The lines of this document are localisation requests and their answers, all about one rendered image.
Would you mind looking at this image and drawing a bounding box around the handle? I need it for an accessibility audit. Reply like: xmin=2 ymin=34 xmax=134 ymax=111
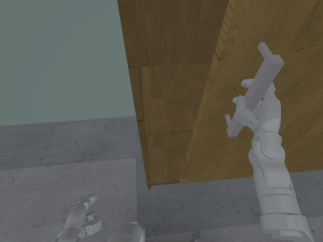
xmin=225 ymin=42 xmax=284 ymax=137

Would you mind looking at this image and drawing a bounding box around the robot right forearm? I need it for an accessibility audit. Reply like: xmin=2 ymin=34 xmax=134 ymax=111
xmin=248 ymin=131 xmax=314 ymax=242

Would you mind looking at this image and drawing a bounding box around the robot left hand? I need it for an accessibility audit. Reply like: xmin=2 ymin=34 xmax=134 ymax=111
xmin=64 ymin=194 xmax=101 ymax=238

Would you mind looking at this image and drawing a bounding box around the left robot thigh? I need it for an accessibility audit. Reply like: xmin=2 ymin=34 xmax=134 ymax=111
xmin=108 ymin=223 xmax=145 ymax=242

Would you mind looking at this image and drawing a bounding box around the robot right hand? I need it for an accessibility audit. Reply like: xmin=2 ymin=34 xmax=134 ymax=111
xmin=233 ymin=79 xmax=281 ymax=136

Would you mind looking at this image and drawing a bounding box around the wardrobe door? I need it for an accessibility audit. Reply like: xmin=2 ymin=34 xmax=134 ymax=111
xmin=180 ymin=0 xmax=323 ymax=184

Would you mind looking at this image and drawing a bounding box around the robot left forearm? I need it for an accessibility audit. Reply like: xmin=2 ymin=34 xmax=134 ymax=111
xmin=53 ymin=227 xmax=82 ymax=242

